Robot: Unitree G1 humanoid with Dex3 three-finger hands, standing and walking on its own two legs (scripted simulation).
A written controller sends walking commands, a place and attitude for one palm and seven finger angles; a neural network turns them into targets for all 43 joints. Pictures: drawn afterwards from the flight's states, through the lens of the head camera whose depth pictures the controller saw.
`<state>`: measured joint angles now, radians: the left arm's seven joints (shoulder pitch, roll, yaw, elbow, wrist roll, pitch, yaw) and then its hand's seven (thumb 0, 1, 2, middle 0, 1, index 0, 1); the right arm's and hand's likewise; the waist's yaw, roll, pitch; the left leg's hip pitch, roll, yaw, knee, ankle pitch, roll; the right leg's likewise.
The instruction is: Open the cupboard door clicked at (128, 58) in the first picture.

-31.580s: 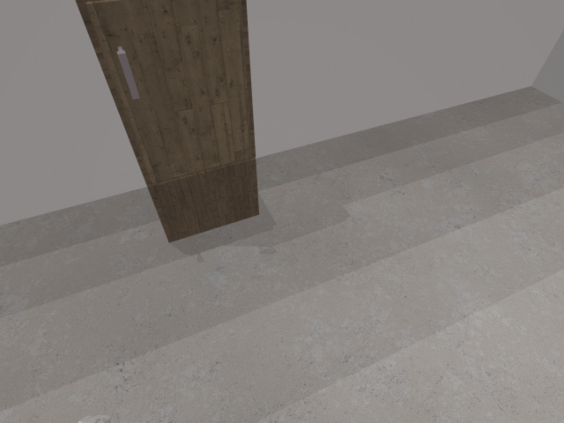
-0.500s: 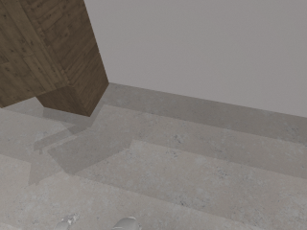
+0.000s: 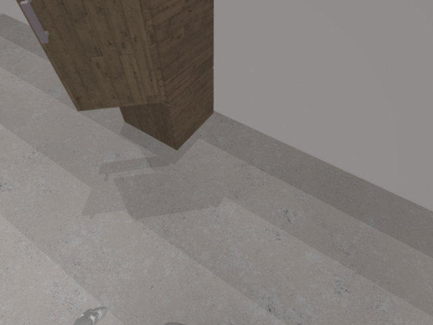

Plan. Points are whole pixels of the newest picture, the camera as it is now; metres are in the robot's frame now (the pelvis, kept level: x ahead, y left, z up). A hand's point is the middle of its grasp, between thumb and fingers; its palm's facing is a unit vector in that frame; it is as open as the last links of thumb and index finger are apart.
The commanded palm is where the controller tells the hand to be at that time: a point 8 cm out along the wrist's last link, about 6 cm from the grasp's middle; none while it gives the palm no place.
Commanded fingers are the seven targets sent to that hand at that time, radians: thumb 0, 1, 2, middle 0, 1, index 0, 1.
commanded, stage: turn to face it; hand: left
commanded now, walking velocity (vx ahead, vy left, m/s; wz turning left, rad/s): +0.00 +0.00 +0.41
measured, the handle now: (36, 20) +0.97 +0.66 +0.04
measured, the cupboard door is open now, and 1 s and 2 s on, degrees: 43 43 43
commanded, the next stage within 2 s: take the last steps up to it in 0.32 s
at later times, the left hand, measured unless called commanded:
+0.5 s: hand out of the picture +0.03 +0.21 -0.17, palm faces +0.25 -0.94 -0.22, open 7.4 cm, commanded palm none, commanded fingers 0.00 0.90 0.90 -0.20 -0.30 -0.20 -0.30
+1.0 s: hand out of the picture +0.02 +0.28 -0.18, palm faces +0.37 -0.91 -0.20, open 7.4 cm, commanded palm none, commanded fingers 0.00 0.90 0.90 -0.20 -0.30 -0.20 -0.30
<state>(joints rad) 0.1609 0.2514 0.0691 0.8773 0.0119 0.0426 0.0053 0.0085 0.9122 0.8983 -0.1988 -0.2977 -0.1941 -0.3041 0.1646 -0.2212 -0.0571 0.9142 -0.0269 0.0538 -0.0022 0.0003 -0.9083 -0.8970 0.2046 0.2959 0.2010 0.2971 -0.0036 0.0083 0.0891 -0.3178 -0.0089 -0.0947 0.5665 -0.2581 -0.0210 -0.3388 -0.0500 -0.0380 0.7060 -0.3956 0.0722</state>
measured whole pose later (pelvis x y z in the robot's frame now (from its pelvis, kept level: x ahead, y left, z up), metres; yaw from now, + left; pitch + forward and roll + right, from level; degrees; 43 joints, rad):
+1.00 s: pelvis +0.10 +0.10 +0.00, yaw +18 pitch +0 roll +1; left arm 0.28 0.23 0.08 1.06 0.03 0.02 -0.01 0.01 0.91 0.90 -0.20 -0.30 -0.19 -0.30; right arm 0.19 -0.18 -0.04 0.96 -0.03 -0.04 -0.01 0.00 -0.91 -0.90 0.20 0.30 0.20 0.30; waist 0.03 -0.06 0.07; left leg -0.30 0.00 0.12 0.55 -0.26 0.04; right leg -0.44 -0.14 -0.08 1.16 -0.44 0.02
